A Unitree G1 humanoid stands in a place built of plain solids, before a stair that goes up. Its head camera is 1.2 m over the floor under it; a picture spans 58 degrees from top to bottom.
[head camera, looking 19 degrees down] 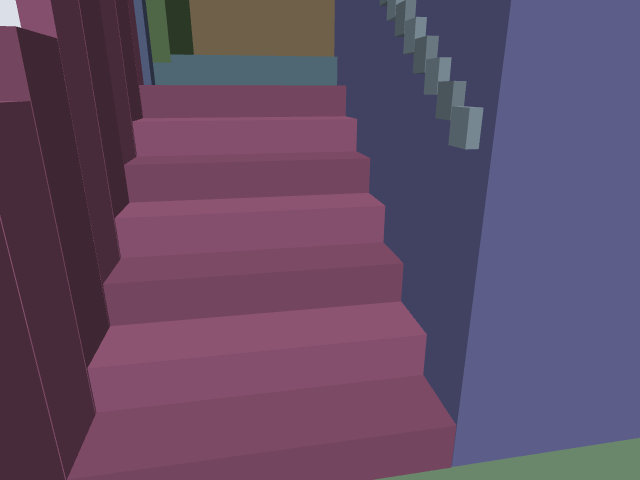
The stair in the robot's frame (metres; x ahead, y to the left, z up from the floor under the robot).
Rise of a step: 0.18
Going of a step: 0.27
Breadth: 1.17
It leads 10 degrees to the left of straight ahead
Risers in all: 8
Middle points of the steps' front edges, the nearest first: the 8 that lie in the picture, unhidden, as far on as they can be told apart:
1.03 0.13 0.18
1.29 0.18 0.35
1.56 0.23 0.53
1.82 0.27 0.70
2.09 0.32 0.88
2.35 0.37 1.06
2.62 0.42 1.23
2.88 0.47 1.41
